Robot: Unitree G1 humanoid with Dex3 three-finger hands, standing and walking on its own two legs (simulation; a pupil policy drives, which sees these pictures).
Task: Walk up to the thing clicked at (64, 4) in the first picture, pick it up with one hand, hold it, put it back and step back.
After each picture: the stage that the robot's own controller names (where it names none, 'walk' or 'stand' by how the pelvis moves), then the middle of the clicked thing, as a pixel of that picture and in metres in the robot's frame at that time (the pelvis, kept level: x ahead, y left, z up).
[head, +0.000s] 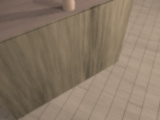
stand; out of the picture +0.90 +0.11 +0.12
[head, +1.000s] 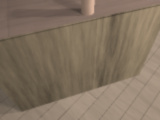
rise first; out of the picture +0.81 +0.05 +0.13
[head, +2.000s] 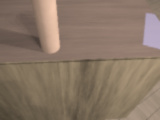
sink last; (46, 20) +0.48 +0.16 +0.16
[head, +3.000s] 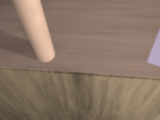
stand; (37, 30) +0.45 +0.19 +0.16
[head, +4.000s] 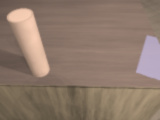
stand; (32, 47) +0.43 +0.20 +0.12
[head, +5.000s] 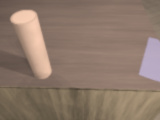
stand; (35, 49) +0.42 +0.19 +0.12
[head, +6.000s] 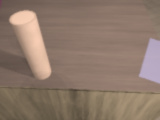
stand; (34, 50) +0.41 +0.19 +0.12
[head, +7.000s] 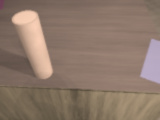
stand; (36, 49) +0.42 +0.19 +0.12
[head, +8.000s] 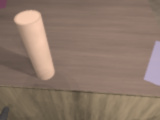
rise first; (38, 50) +0.41 +0.18 +0.13
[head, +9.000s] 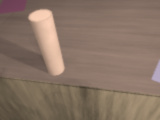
go down; (49, 46) +0.43 +0.18 +0.13
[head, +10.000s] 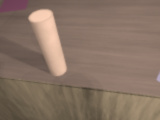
go down; (51, 47) +0.42 +0.17 +0.13
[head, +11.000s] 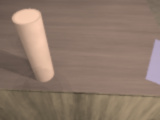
go down; (37, 50) +0.41 +0.16 +0.13
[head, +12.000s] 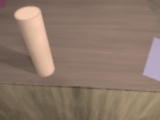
close in; (38, 46) +0.43 +0.17 +0.13
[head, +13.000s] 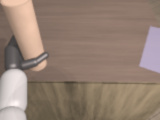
close; (28, 38) +0.43 +0.17 +0.16
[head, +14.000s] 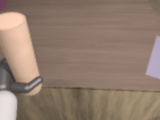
lift; (22, 60) +0.33 +0.19 +0.18
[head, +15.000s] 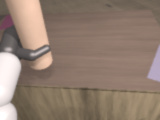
lift; (30, 25) +0.33 +0.15 +0.32
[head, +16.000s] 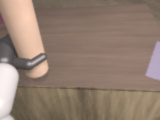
hold; (25, 34) +0.33 +0.16 +0.28
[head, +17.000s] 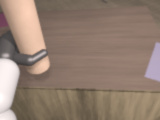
hold; (26, 30) +0.34 +0.16 +0.30
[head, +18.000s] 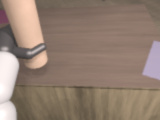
crouch; (25, 24) +0.36 +0.16 +0.30
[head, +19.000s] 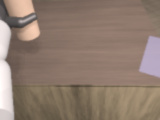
lower; out of the picture +0.45 +0.18 +0.33
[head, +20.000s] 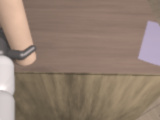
lower; (16, 29) +0.45 +0.20 +0.17
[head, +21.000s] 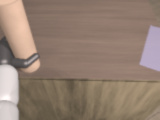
lower; (20, 38) +0.43 +0.20 +0.16
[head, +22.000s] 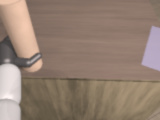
lower; (23, 38) +0.43 +0.19 +0.16
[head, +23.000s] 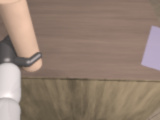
lower; (23, 37) +0.43 +0.19 +0.16
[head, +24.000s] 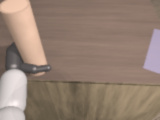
open; (28, 43) +0.41 +0.18 +0.16
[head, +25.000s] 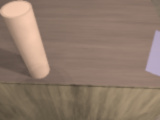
sink last; (30, 46) +0.40 +0.17 +0.15
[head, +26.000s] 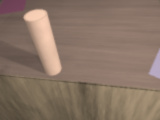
stand; (45, 46) +0.44 +0.18 +0.13
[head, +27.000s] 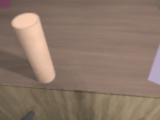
stand; (37, 53) +0.39 +0.18 +0.13
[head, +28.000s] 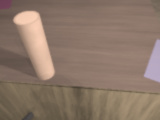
stand; (38, 50) +0.41 +0.19 +0.13
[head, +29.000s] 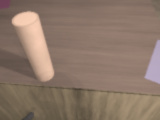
stand; (37, 51) +0.40 +0.19 +0.13
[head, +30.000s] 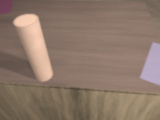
walk; (36, 51) +0.42 +0.19 +0.13
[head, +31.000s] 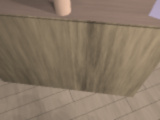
walk; out of the picture +0.68 +0.12 +0.16
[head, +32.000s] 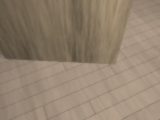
walk; out of the picture +1.06 +0.23 +0.15
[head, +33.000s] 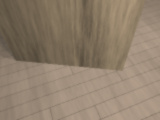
stand; out of the picture +1.07 +0.16 +0.14
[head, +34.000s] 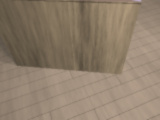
stand; out of the picture +1.08 +0.16 +0.12
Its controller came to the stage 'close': yes
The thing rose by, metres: 0.21
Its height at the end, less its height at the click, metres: +0.00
